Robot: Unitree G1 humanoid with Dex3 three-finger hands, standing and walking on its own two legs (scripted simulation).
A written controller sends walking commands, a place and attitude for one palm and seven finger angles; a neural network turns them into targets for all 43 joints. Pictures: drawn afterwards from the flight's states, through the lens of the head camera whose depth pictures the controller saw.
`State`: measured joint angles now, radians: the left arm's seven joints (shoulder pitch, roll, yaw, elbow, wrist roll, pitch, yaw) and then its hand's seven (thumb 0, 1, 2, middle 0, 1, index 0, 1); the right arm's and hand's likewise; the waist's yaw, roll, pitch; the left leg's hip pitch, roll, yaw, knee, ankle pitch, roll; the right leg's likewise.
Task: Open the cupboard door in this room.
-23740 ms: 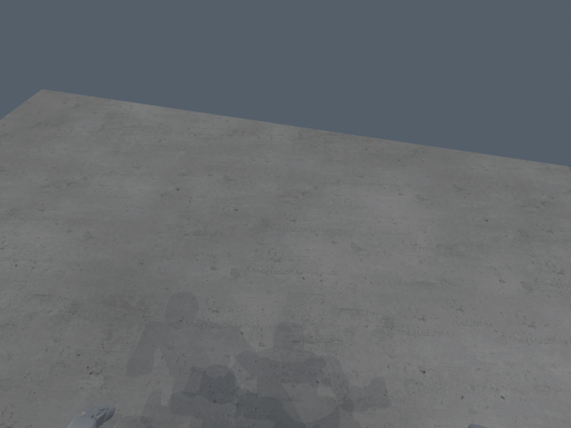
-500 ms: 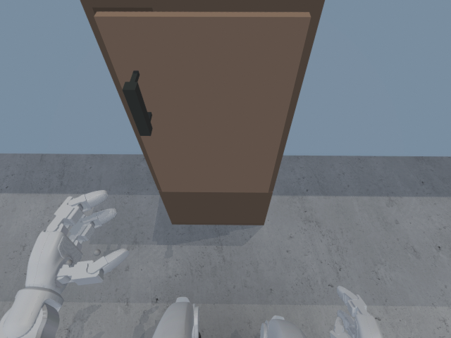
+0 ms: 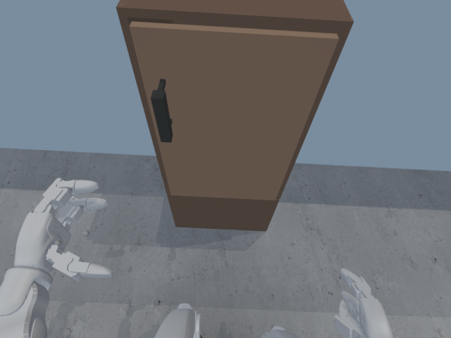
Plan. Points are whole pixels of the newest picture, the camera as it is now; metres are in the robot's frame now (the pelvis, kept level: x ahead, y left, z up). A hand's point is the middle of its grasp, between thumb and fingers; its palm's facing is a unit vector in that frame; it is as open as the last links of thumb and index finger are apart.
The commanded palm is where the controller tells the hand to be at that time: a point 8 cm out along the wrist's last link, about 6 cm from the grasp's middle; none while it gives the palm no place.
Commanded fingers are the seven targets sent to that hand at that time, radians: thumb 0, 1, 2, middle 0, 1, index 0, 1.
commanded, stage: raise the hand with hooked fingers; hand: left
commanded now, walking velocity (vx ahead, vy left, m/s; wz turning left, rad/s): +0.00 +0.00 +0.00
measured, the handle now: (164, 111) +0.55 +0.18 +0.05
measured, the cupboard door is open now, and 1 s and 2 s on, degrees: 0 0 0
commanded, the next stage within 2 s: move the hooked fingers beside the handle in 0.80 s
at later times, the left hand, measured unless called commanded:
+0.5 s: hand (71, 208) +0.29 +0.27 +0.07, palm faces +0.02 -1.00 -0.03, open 13.9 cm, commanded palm +0.27 +0.32 +0.07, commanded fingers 0.00 -0.50 0.30 -0.30 -1.20 -0.30 -1.20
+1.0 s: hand (80, 209) +0.29 +0.26 +0.07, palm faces +0.05 -1.00 -0.04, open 13.9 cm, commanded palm +0.28 +0.31 +0.07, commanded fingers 0.00 -0.50 0.30 -0.30 -1.20 -0.30 -1.20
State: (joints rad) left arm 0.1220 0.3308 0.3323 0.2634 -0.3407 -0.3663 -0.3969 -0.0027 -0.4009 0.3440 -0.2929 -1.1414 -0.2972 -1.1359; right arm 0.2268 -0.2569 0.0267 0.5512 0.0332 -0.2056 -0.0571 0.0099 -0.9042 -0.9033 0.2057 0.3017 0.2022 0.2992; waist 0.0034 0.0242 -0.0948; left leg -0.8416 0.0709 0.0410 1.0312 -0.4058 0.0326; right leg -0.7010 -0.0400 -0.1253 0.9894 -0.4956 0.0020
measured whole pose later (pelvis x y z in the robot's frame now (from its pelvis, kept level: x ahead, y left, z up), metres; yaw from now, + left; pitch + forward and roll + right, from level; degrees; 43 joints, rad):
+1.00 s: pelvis +0.00 -0.01 +0.01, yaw +0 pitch +12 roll -2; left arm -0.05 0.40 0.42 0.48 -0.36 -0.35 -0.49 -0.01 -0.50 0.30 -0.30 -1.20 -0.30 -1.20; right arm 0.26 -0.28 0.03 0.58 0.04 -0.18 -0.07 0.01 -0.90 -0.90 0.21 0.30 0.20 0.30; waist -0.01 0.03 -0.08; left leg -0.80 0.08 0.04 0.97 -0.38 0.01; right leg -0.66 -0.03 -0.13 0.94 -0.48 -0.01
